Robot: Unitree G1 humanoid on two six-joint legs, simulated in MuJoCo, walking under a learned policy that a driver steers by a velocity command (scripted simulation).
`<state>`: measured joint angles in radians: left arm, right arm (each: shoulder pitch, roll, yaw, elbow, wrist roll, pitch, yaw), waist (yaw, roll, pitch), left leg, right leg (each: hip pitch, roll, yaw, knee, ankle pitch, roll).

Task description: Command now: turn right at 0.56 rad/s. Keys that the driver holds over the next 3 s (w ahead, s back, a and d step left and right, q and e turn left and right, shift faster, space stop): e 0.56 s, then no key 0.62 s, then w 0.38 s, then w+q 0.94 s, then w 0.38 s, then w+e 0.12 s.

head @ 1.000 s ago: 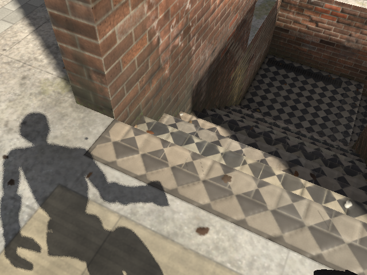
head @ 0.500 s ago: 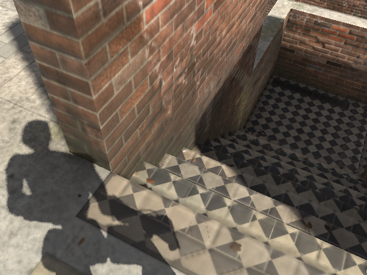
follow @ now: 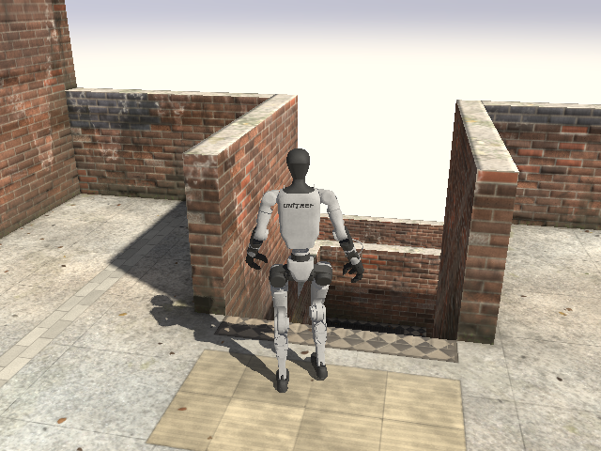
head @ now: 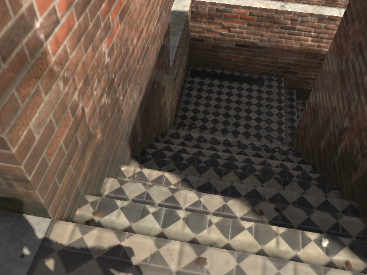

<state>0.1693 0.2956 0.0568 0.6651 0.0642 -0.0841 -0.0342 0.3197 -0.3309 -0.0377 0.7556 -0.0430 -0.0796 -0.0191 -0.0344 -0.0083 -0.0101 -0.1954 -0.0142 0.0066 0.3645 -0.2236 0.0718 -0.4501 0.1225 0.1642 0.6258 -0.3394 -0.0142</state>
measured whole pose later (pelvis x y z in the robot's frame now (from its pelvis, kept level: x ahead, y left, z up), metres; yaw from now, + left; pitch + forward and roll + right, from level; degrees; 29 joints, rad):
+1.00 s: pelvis +0.06 -0.05 -0.01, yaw -26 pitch +3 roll -1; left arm 0.20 0.26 0.02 0.63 0.00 -0.06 -0.08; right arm 0.25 -0.28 0.02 0.75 0.01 -0.06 0.06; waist -0.03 0.01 -0.01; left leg -0.31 0.06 0.05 0.54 -0.28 -0.02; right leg -0.28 0.07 0.08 0.51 -0.28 -0.02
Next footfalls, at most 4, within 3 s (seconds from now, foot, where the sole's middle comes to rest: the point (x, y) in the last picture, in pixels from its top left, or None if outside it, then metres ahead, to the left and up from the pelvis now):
0.46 right None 0.04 -0.16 -0.78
0.88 left None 0.15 0.06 -0.78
1.76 left None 0.38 -0.05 -0.78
2.14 right None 0.44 -0.30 -0.78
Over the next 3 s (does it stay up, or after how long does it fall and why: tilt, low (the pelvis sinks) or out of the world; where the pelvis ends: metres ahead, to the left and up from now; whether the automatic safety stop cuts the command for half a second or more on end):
stays up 0.67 -0.16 -0.23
